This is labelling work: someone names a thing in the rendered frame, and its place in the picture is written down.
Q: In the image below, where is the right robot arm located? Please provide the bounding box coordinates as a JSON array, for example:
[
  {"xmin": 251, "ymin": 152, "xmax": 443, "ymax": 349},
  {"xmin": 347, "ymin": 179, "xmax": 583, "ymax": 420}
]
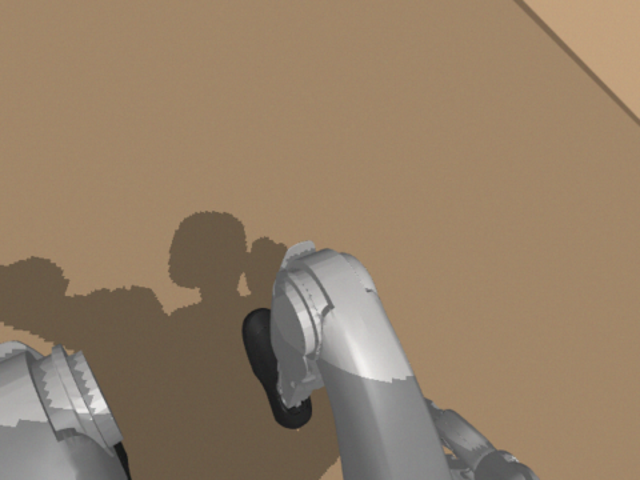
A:
[{"xmin": 474, "ymin": 450, "xmax": 540, "ymax": 480}]

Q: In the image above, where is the left robot foot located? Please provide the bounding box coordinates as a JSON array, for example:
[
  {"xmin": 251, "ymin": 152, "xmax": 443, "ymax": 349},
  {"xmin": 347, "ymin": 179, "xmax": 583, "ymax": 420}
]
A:
[{"xmin": 114, "ymin": 441, "xmax": 132, "ymax": 480}]

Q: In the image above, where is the right robot foot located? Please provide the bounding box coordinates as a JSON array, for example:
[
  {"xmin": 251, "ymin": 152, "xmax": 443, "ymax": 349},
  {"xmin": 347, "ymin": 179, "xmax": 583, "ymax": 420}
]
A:
[{"xmin": 242, "ymin": 308, "xmax": 312, "ymax": 429}]

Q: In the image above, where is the right robot hand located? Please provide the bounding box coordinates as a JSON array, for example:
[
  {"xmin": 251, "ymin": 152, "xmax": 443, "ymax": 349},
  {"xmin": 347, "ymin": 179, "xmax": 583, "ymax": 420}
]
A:
[{"xmin": 424, "ymin": 397, "xmax": 497, "ymax": 480}]

